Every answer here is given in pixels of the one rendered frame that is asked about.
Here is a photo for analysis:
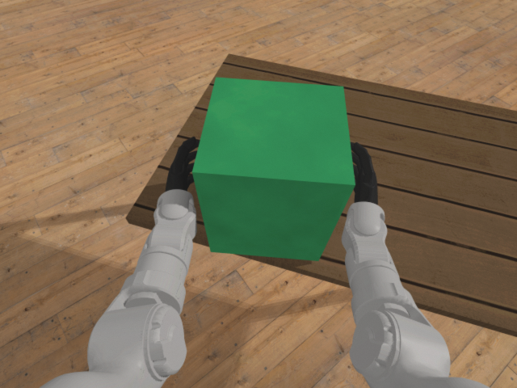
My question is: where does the robot left upper arm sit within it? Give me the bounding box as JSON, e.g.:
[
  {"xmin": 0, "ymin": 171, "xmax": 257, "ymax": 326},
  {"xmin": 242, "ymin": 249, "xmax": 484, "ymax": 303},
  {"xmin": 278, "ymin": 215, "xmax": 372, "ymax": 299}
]
[{"xmin": 40, "ymin": 303, "xmax": 187, "ymax": 388}]

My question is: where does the right robot hand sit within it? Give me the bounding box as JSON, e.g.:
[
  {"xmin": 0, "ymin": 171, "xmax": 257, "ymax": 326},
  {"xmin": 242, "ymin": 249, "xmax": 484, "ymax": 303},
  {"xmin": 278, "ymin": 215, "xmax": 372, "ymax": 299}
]
[{"xmin": 351, "ymin": 142, "xmax": 378, "ymax": 205}]

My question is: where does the carton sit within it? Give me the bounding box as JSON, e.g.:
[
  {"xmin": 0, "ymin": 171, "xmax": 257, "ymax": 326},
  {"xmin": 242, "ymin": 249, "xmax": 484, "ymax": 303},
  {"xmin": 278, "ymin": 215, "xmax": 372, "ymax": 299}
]
[{"xmin": 192, "ymin": 77, "xmax": 355, "ymax": 261}]

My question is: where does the left robot hand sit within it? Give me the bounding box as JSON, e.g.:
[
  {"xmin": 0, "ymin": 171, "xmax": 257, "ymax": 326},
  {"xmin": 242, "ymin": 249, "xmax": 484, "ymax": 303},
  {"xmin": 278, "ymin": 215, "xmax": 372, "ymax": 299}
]
[{"xmin": 166, "ymin": 137, "xmax": 200, "ymax": 192}]

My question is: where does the left robot forearm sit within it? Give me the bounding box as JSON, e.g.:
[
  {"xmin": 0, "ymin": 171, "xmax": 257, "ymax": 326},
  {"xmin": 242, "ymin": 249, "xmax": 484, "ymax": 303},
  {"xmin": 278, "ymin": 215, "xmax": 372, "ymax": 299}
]
[{"xmin": 87, "ymin": 189, "xmax": 197, "ymax": 366}]

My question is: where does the table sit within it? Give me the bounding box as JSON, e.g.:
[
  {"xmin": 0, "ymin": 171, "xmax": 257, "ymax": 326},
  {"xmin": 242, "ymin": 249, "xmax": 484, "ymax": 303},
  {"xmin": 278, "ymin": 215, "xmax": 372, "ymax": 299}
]
[{"xmin": 126, "ymin": 54, "xmax": 517, "ymax": 337}]

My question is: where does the right robot forearm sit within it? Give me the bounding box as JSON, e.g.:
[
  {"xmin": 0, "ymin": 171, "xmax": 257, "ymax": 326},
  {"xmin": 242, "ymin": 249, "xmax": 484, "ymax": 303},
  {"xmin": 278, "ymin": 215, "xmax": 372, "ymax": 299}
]
[{"xmin": 342, "ymin": 201, "xmax": 450, "ymax": 376}]

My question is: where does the robot right upper arm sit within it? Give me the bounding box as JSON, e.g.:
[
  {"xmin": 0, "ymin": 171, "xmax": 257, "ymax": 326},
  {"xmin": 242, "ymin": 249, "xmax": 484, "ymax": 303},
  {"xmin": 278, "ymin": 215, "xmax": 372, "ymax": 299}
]
[{"xmin": 349, "ymin": 310, "xmax": 489, "ymax": 388}]

